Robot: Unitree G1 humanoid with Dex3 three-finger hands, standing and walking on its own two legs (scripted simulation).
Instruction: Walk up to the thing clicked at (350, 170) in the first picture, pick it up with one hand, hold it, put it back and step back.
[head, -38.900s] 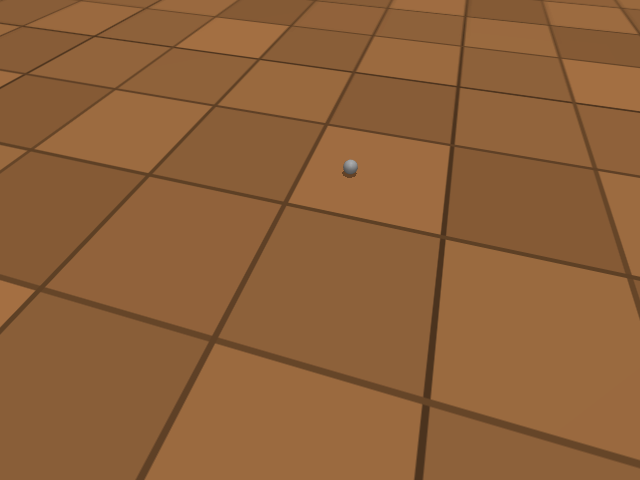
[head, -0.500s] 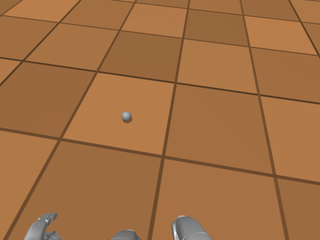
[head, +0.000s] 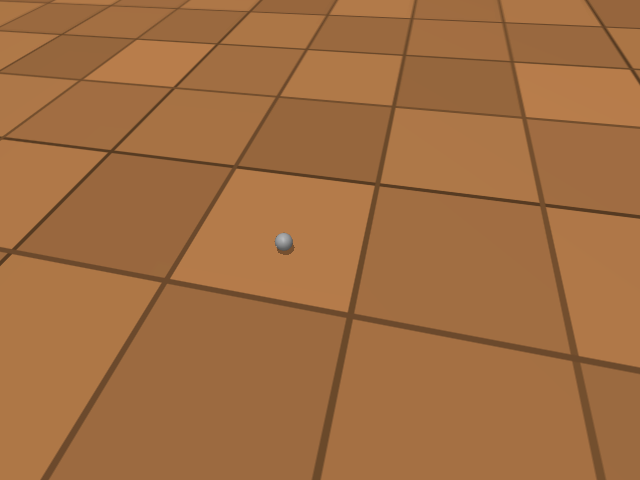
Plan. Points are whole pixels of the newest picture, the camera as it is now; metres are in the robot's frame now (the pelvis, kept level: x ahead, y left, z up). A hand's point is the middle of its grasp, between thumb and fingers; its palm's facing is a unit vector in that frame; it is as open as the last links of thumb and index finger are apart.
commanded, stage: step back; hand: left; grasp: from above
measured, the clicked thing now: (283, 241) +1.10 +0.26 -0.72
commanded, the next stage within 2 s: stand in 0.80 s
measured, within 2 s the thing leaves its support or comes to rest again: neither
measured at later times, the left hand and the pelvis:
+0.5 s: hand out of the picture +0.12 +0.26 -0.14, palm faces +0.02 -0.92 -0.38, open 7.4 cm; pelvis +0.03 +0.00 +0.00, yaw +1 degrees
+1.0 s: hand (144, 462) +0.16 +0.28 -0.14, palm faces -0.01 -0.94 -0.34, open 7.4 cm; pelvis +0.06 +0.02 +0.02, yaw -1 degrees
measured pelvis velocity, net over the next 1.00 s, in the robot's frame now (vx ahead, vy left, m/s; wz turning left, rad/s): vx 0.06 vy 0.02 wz -0.01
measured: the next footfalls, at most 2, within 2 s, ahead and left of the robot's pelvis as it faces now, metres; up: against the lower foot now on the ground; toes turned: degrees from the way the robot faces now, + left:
left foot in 0.02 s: +0.10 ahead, +0.14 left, +0.00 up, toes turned +0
right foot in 0.30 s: +0.10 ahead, -0.12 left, +0.00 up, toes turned -2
